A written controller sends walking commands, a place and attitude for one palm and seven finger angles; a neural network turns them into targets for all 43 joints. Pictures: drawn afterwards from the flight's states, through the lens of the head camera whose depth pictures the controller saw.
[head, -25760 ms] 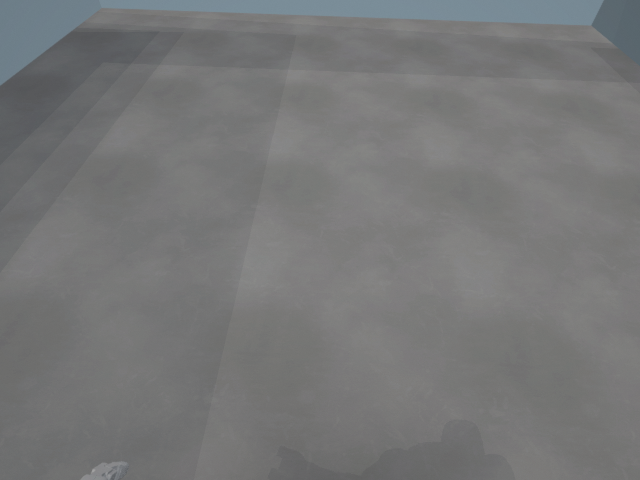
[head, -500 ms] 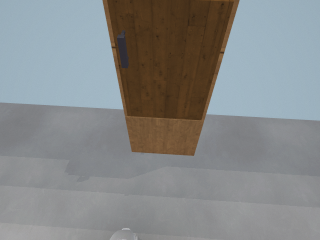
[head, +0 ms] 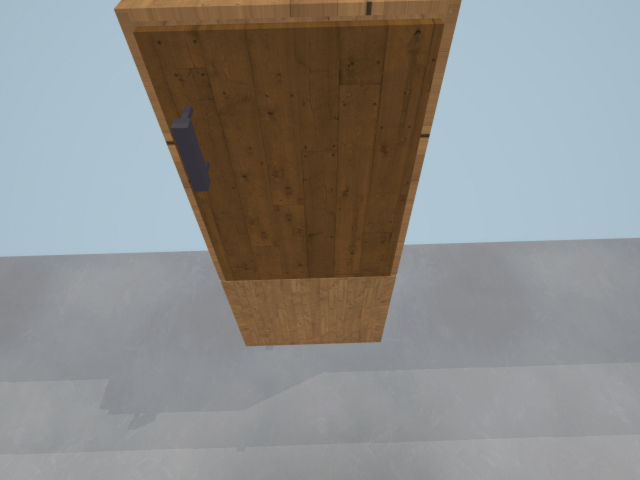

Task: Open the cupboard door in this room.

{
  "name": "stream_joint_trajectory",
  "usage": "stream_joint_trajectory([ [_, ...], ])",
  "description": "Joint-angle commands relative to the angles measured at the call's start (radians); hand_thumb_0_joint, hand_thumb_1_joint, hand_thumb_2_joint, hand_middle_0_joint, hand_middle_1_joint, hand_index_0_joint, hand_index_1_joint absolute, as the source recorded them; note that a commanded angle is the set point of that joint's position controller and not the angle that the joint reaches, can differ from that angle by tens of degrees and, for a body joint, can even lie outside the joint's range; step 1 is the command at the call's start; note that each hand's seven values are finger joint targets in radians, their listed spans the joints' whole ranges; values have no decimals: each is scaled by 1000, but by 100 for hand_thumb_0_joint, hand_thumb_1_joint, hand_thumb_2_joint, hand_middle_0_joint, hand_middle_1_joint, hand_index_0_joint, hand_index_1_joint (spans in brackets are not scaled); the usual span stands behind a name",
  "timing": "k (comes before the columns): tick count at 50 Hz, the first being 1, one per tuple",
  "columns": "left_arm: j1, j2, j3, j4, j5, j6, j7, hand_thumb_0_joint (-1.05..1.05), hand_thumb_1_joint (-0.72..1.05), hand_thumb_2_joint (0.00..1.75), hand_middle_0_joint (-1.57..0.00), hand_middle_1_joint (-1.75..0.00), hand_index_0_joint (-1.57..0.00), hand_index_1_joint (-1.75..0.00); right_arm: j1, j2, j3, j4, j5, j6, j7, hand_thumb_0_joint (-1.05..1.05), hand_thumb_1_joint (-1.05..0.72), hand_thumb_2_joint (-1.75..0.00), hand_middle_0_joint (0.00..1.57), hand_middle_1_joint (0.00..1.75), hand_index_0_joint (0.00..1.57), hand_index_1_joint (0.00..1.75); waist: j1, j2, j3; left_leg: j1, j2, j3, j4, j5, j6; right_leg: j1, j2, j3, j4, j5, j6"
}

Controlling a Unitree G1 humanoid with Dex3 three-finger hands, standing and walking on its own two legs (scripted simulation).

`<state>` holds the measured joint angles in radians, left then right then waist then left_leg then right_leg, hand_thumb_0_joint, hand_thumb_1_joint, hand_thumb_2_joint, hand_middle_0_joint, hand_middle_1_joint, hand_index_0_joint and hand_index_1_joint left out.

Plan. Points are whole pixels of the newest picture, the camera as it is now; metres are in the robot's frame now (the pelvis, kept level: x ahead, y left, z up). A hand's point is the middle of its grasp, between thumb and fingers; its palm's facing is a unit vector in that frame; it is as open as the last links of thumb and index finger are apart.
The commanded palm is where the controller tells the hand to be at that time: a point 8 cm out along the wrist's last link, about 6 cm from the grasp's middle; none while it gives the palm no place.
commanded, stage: come to a stop and stand still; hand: left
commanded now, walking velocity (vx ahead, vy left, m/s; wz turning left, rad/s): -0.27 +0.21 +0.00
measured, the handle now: (194, 149) +0.57 +0.23 +0.09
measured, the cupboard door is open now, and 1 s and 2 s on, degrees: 0 0 0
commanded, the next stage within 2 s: look again from close up in 1.12 s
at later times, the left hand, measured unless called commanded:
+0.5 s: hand out of the picture +0.02 +0.23 -0.17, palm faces +0.08 -0.98 -0.20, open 7.4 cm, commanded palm none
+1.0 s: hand out of the picture -0.03 +0.20 -0.17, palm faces +0.02 -0.98 -0.20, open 7.3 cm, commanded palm none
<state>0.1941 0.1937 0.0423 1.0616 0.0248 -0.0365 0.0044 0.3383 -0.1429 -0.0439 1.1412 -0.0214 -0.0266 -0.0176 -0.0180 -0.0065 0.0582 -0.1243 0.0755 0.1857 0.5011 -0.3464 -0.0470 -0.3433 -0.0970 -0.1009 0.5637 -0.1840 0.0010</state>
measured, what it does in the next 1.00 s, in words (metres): steps on the spot: left foot, then right foot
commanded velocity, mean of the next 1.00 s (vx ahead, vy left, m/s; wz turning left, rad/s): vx -0.03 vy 0.02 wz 0.00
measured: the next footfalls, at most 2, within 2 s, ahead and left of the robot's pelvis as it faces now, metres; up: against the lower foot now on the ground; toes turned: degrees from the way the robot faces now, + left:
left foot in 0.36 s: +0.06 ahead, +0.12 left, +0.00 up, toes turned +6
right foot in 0.64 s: -0.01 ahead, -0.08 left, +0.00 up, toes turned -2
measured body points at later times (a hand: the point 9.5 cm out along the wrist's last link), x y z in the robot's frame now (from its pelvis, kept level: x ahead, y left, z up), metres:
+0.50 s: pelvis -0.02 +0.04 +0.01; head +0.00 +0.06 +0.46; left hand +0.02 +0.28 -0.15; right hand +0.05 -0.19 -0.13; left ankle -0.01 +0.14 -0.73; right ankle -0.01 -0.10 -0.69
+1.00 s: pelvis -0.04 +0.03 +0.00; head -0.04 +0.02 +0.45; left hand -0.03 +0.25 -0.15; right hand -0.02 -0.20 -0.15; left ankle -0.01 +0.14 -0.73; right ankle -0.05 -0.08 -0.73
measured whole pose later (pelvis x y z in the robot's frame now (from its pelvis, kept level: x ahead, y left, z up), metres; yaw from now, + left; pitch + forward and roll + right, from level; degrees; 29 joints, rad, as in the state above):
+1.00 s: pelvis -0.04 +0.03 +0.00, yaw +1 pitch -2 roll +0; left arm 0.31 0.15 -0.02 1.05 0.02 -0.01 0.04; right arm 0.29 -0.17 0.00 1.04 -0.02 0.00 -0.01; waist -0.01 0.00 0.01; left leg -0.26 0.03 0.08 0.52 -0.23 0.01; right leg -0.21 -0.02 -0.06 0.54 -0.31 -0.01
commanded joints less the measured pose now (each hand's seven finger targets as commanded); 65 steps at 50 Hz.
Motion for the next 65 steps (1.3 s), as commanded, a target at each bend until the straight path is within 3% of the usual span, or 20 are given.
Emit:
stream_joint_trajectory([
  [1, 165, 188, 23, 17, -13, -10, 24, 0, 90, 90, -20, -30, -20, -30, 45, -44, -8, -50, 22, 22, -9, 0, -90, -90, 20, 30, 20, 30, 52, -255, -141, -171, -4, -77, 205, -236, 6, 299, -304, 250, -167, 857, -153],
  [2, 139, 171, 21, 10, -14, -1, 32, 0, 90, 90, -20, -30, -20, -30, 41, -68, -13, -51, 22, 37, -14, 0, -90, -90, 20, 30, 20, 30, 50, -291, -126, -173, -2, -107, 286, -247, 10, 266, -308, 245, -174, 876, -178],
  [4, 83, 161, 28, -9, -6, 15, 45, 0, 90, 90, -20, -30, -20, -30, 16, -70, -15, -42, 25, 46, -15, 0, -90, -90, 20, 30, 20, 30, 52, -170, -109, -239, -14, -158, 388, -224, 16, 290, -304, 221, -144, 862, -208],
  [8, 28, 169, 47, -52, 2, 36, 53, 0, 90, 90, -20, -30, -20, -30, -31, -68, -24, -76, 17, 66, -4, 0, -90, -90, 20, 30, 20, 30, 55, -134, -104, -261, -34, -181, 462, -168, 8, 228, -288, 171, -168, 678, -194],
  [15, -50, 167, 50, -90, 4, 51, 40, 0, 90, 90, -20, -30, -20, -30, 23, -69, -20, -99, 13, 50, 3, 0, -90, -90, 20, 30, 20, 30, -2, -187, -113, -65, -47, -107, 67, 56, 7, 82, -194, 129, -156, 194, -115],
  [16, -48, 147, 46, -91, -3, 57, 37, 0, 90, 90, -20, -30, -20, -30, 40, -80, -20, -94, 12, 41, 5, 0, -90, -90, 20, 30, 20, 30, -12, -127, -104, 12, -35, -113, -59, 134, 11, 23, -159, 115, -105, 92, -80],
  [17, -27, 102, 34, -96, -7, 63, 33, 0, 90, 90, -20, -30, -20, -30, 31, -126, -26, -106, 8, 30, 6, 0, -90, -90, 20, 30, 20, 30, -6, 73, -89, 17, 65, -250, -169, 145, 38, -47, -71, 66, 12, -86, -33],
  [18, -10, 48, 26, -113, -13, 70, 30, 0, 90, 90, -20, -30, -20, -30, -16, -199, -34, -144, -3, 27, 3, 0, -90, -90, 20, 30, 20, 30, 4, 296, -26, -118, 234, -433, -285, 192, 107, -74, 30, 6, 127, -283, 18],
  [19, -32, 62, 25, -110, -8, 82, 31, 0, 90, 90, -20, -30, -20, -30, -95, -208, -36, -166, -6, 30, -4, 0, -90, -90, 20, 30, 20, 30, 2, 315, 8, -256, 269, -480, -354, 100, 169, -24, 41, 70, 260, -342, 24],
  [22, 41, 70, 27, -56, 0, 80, 16, 0, 90, 90, -20, -30, -20, -30, -195, -159, -15, -175, -3, 22, -16, 0, -90, -90, 20, 30, 20, 30, 61, 181, 22, -208, 168, -338, -304, 114, 177, -43, 38, 116, 377, -248, 10],
  [28, 54, 34, -14, -25, -9, 49, 21, 0, 90, 90, -20, -30, -20, -30, -97, -153, -20, -109, 6, 12, -17, 0, -90, -90, 20, 30, 20, 30, 11, 119, -68, 66, 157, -286, -202, 477, 194, 15, 29, 65, 35, -240, 33],
  [30, 122, 44, -19, 14, -13, 39, 27, 0, 90, 90, -20, -30, -20, -30, -91, -149, -15, -91, 17, 11, -17, 0, -90, -90, 20, 30, 20, 30, 32, 84, -89, 39, 125, -267, -143, 474, 153, 144, 25, 66, -175, -57, 30],
  [33, 126, 94, -25, 31, -12, 21, 36, 0, 90, 90, -20, -30, -20, -30, -88, -100, -5, -85, 27, 8, -8, 0, -90, -90, 20, 30, 20, 30, 4, 11, -70, -3, 30, -202, -119, 327, 65, 179, -87, 164, -212, 212, -22],
  [34, 116, 94, -23, 40, -13, 15, 34, 0, 90, 90, -20, -30, -20, -30, -99, -94, -5, -78, 21, 18, -10, 0, -90, -90, 20, 30, 20, 30, 2, -132, -54, 11, 20, -186, -111, 261, 51, 132, -75, 186, -228, 172, -32],
  [35, 108, 81, -27, 39, -13, 13, 33, 0, 90, 90, -20, -30, -20, -30, -96, -104, -5, -76, 18, 20, -10, 0, -90, -90, 20, 30, 20, 30, -3, -171, -25, 22, 18, -180, -120, 226, 49, 94, -78, 189, -246, 132, -36],
  [36, 170, 49, -31, 30, 11, -1, 74, 0, 90, 90, -20, -30, -20, -30, -102, -162, 2, -133, 12, 6, 2, 0, -90, -90, 20, 30, 20, 30, 11, -69, -7, -37, 43, -171, 22, 301, 45, 100, -50, 199, -187, 261, -15],
  [37, 136, 104, -26, 5, 0, -15, 69, 0, 90, 90, -20, -30, -20, -30, -128, -157, 10, -167, 12, 4, 7, 0, -90, -90, 20, 30, 20, 30, 2, 39, -9, -57, 39, -182, -28, 260, 46, 84, -69, 175, -176, 201, -31],
  [40, 160, 77, -30, -27, -11, -12, 56, 0, 90, 90, -20, -30, -20, -30, -65, -128, 17, -168, 6, 0, -1, 0, -90, -90, 20, 30, 20, 30, 5, -86, -122, -70, 28, -197, -28, 260, 76, 157, -39, 160, -131, 150, -45],
  [46, 147, 81, -32, -63, -8, 9, 42, 0, 90, 90, -20, -30, -20, -30, -51, -113, 21, -167, 2, 13, 5, 0, -90, -90, 20, 30, 20, 30, 8, -48, 50, -146, -3, -185, -61, 89, 71, 10, -22, 187, -204, -202, -56],
  [65, 166, 80, -32, -63, -10, 18, 31, 0, 90, 90, -20, -30, -20, -30, -18, -121, 26, -116, 6, -1, -1, 0, -90, -90, 20, 30, 20, 30, 22, 18, 12, -178, 34, -221, -132, 71, 77, 89, 1, 146, -189, -103, -38],
])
